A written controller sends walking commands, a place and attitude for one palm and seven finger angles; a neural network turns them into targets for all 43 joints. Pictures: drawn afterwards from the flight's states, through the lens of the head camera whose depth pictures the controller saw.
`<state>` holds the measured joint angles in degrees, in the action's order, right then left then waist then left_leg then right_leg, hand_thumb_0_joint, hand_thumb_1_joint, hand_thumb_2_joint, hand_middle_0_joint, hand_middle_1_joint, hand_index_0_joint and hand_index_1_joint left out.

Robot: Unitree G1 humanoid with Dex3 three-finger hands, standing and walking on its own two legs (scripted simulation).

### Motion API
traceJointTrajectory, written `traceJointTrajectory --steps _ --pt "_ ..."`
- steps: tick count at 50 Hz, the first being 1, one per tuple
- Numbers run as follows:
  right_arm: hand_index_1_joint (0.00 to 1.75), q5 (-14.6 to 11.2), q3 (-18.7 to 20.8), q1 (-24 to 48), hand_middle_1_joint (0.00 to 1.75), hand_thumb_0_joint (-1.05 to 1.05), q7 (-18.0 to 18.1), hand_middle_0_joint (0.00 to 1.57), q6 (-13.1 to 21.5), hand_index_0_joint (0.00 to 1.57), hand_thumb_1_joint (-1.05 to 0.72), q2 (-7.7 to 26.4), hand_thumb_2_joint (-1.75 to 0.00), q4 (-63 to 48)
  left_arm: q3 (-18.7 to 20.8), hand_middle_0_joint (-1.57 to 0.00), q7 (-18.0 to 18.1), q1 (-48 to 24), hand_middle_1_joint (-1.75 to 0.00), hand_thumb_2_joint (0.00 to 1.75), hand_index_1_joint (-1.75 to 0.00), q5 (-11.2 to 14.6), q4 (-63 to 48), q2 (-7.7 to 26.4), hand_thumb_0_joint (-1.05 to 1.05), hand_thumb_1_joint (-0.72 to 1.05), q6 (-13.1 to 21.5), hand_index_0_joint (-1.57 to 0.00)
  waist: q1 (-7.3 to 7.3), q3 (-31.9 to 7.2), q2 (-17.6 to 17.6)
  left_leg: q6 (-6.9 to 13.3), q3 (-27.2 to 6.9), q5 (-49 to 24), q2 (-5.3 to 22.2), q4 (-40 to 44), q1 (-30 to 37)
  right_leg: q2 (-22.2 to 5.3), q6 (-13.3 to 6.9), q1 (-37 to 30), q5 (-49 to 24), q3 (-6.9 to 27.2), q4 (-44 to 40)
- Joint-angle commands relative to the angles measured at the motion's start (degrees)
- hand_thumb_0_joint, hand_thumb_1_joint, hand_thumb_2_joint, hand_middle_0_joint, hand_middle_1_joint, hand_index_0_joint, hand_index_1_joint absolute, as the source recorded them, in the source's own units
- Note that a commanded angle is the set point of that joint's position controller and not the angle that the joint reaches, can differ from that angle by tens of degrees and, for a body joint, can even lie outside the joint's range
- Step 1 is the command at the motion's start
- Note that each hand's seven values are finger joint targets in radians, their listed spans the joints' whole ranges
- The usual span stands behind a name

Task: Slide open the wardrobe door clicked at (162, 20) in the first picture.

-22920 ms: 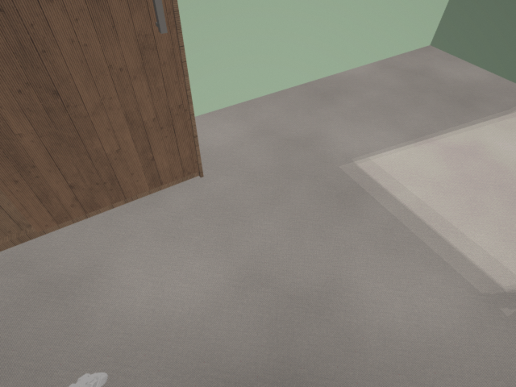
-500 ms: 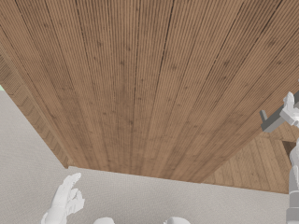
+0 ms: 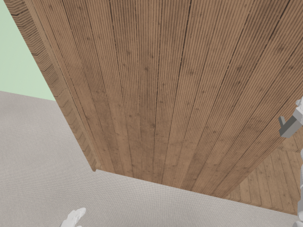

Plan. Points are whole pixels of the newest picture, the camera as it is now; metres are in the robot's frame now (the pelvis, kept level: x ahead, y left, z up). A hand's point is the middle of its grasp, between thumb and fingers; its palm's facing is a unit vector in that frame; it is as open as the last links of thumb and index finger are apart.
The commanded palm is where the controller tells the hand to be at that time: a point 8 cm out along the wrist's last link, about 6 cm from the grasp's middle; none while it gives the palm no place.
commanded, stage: stop walking and hold the door there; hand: right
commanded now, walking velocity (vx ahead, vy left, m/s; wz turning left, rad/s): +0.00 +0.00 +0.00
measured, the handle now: out of the picture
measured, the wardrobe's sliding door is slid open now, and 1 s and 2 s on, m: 0.70 0.70 0.70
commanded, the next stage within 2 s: loosen the grip on the handle in 1.72 s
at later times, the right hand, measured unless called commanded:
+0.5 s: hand (302, 110) +0.37 -0.33 +0.16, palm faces +0.50 +0.83 -0.24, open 6.3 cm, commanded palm +0.33 -0.36 +0.14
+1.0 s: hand (301, 112) +0.37 -0.32 +0.16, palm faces +0.35 +0.92 -0.14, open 6.0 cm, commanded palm +0.34 -0.34 +0.14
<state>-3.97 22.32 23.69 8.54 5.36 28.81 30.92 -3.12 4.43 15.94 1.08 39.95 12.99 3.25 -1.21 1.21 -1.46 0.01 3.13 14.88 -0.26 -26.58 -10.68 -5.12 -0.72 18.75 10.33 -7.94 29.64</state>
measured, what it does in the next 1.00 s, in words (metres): lifts its left foot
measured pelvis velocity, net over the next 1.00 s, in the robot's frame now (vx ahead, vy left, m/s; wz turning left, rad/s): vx -0.05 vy -0.08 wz -0.05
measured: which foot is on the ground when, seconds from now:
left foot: down 0.00-0.68, up 0.70-1.00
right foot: down 0.00-1.00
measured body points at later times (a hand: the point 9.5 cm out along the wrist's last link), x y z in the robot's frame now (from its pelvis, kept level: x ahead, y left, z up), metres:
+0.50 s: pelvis -0.01 -0.01 +0.00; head -0.02 +0.00 +0.45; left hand +0.07 +0.28 -0.11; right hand +0.34 -0.37 +0.18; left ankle -0.01 +0.12 -0.74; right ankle +0.06 -0.11 -0.73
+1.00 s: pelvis -0.05 -0.08 +0.00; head +0.00 -0.09 +0.45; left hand +0.13 +0.12 -0.11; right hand +0.35 -0.37 +0.17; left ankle -0.08 +0.05 -0.70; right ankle +0.04 -0.15 -0.74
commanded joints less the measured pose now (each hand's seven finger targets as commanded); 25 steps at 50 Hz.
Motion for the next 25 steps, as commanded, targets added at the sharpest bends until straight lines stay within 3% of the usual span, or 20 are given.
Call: traceJointTrajectory --steps 1,3,4,6,8,13,16,18,19,20,21,23,25 --pt "1.4 2.06 1.26 18.66 1.4 0.0 -1.17 0.45 3.73 0.45 -0.9 15.83 -0.9 -7.72 4.94 -0.2 1.91 -3.19 -0.3 0.9 -0.3 1.31 -6.87 10.71 0.0 0.9 1.88 -0.2 -0.04 -17.09 4.6 1.61 -6.88 -20.38 9.04 3.13 2.44 -3.29 0.78 -8.43 -7.48 5.2 0.06" --pt "1.4 2.38 2.66 19.25 1.4 0.0 -1.07 0.45 3.78 0.45 -0.9 17.83 -0.9 -3.24 4.94 -0.2 2.33 -2.82 -0.3 0.9 -0.3 1.33 -6.15 10.87 0.0 0.9 1.41 -0.2 -0.05 -16.15 3.01 1.6 -6.93 -17.97 9.38 3.44 0.34 -2.93 0.62 -8.65 -6.29 5.42 -0.03" --pt "1.4 2.32 2.31 19.0 1.4 0.0 -1.14 0.45 3.61 0.45 -0.9 18.16 -0.9 -1.2 5.06 -0.2 2.66 -2.64 -0.3 0.9 -0.3 1.43 -5.55 11.34 0.0 0.9 1.08 -0.2 -0.18 -15.39 0.44 1.21 -6.12 -16.59 8.78 3.28 -0.45 -3.31 0.39 -9.25 -6.91 5.61 -1.12" --pt "1.4 2.56 2.56 20.19 1.4 0.0 -1.35 0.45 4.0 0.45 -0.9 18.55 -0.9 0.71 4.97 -0.2 2.79 -2.78 -0.3 0.9 -0.3 1.43 -5.83 11.58 0.0 0.9 0.84 -0.2 -0.01 -13.69 -0.85 0.56 -5.47 -9.29 7.26 3.59 -3.33 -4.17 -0.07 -9.24 -5.41 6.7 -2.06" --pt "1.4 2.54 0.36 21.61 1.4 0.0 -1.7 0.45 4.49 0.45 -0.9 16.49 -0.9 2.83 5.05 -0.2 2.8 -2.41 -0.3 0.9 -0.3 1.38 -5.71 11.8 0.0 0.9 0.88 -0.2 -0.33 -11.41 -1.32 0.59 -5.18 -1.65 6.32 4.54 -5.64 -4.68 -0.33 -8.4 -0.28 7.96 -3.7" --pt "1.4 2.74 1.17 22.74 1.4 0.0 -1.78 0.45 5.35 0.45 -0.9 18.16 -0.9 7.38 5.45 -0.2 3.0 -1.25 -0.3 0.9 -0.3 1.37 -5.43 12.72 0.0 0.9 0.87 -0.2 -0.2 -8.75 -1.06 0.69 -5.39 3.33 5.73 5.26 -6.89 -4.88 -0.46 -6.25 5.29 8.88 -5.73" --pt "1.4 2.82 0.53 23.24 1.4 0.0 -1.99 0.45 5.79 0.45 -0.9 17.88 -0.9 8.04 5.53 -0.2 3.15 -1.18 -0.3 0.9 -0.3 1.4 -5.52 12.75 0.0 0.9 0.92 -0.2 -0.13 -9.49 -2.39 0.56 -5.19 1.24 5.58 4.55 -6.18 -4.97 -0.6 -6.82 3.0 8.55 -5.69" --pt "1.4 2.92 1.37 23.25 1.4 0.0 -2.17 0.45 6.02 0.45 -0.9 18.81 -0.9 9.7 5.7 -0.2 3.15 -0.65 -0.3 0.9 -0.3 1.46 -5.3 13.01 0.0 0.9 0.98 -0.2 -0.07 -9.73 -1.41 0.63 -5.38 0.83 5.59 4.62 -6.51 -4.76 -0.36 -7.37 2.43 8.36 -5.09" --pt "1.4 2.57 -0.03 23.26 1.4 0.0 -2.41 0.45 5.99 0.45 -0.9 17.73 -0.9 9.8 5.64 -0.2 3.27 -0.5 -0.3 0.9 -0.3 1.56 -4.98 13.03 0.0 0.9 0.91 -0.2 -0.26 -10.01 -1.43 0.41 -4.98 -0.26 5.44 4.46 -6.06 -4.9 -0.6 -7.95 1.47 8.42 -5.38" --pt "1.4 2.86 0.77 23.39 1.4 0.0 -2.34 0.45 6.01 0.45 -0.9 18.53 -0.9 9.92 5.8 -0.2 3.16 -0.69 -0.3 0.9 -0.3 1.56 -5.25 13.17 0.0 0.9 0.74 -0.2 0.14 -10.05 -2.48 0.52 -5.91 -0.32 6.29 4.49 -5.43 -4.27 -0.7 -6.99 1.49 7.89 -4.25" --pt "1.4 3.07 0.41 23.98 1.4 0.0 -2.48 0.45 6.1 0.45 -0.9 18.44 -0.9 10.15 5.86 -0.2 3.02 -0.83 -0.3 0.9 -0.3 1.49 -5.44 12.99 0.0 0.9 0.52 -0.2 0.16 -9.77 -0.93 0.99 -7.4 0.2 8.23 5.54 -5.45 -3.03 -0.47 -6.11 2.17 6.53 -2.12" --pt "1.4 3.28 0.16 25.26 1.4 0.0 -2.44 0.45 6.16 0.45 -0.9 18.78 -0.9 11.38 6.23 -0.2 2.6 -0.66 -0.3 0.9 -0.3 1.64 -5.46 12.82 0.0 0.9 -0.13 -0.2 0.02 -8.34 4.25 3.42 -12.81 2.35 14.77 8.59 -5.43 -0.09 0.64 -2.79 5.7 5.09 3.52" --pt "1.4 3.17 0.02 25.5 1.4 0.0 -2.41 0.45 6.28 0.45 -0.9 18.62 -0.9 11.75 6.49 -0.2 2.24 -1.28 -0.3 0.9 -0.3 1.56 -5.17 12.78 0.0 0.9 -0.9 -0.2 0.96 -7.01 8.31 5.81 -16.81 -1.52 19.97 9.89 -1.28 1.9 1.05 3.02 9.06 6.35 9.07"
